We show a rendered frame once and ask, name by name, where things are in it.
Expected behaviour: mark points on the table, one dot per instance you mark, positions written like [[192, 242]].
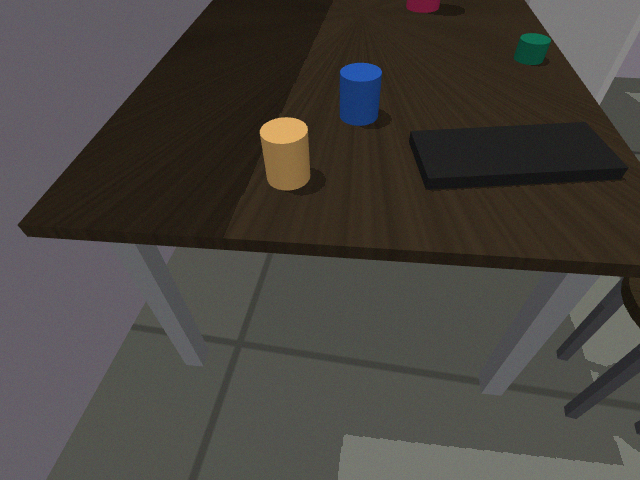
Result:
[[180, 163]]

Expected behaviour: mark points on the stool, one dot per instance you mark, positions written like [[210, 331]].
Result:
[[627, 292]]

